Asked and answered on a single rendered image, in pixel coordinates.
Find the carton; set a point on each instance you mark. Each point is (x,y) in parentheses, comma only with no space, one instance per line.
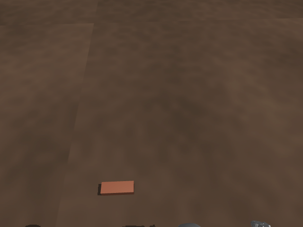
(117,188)

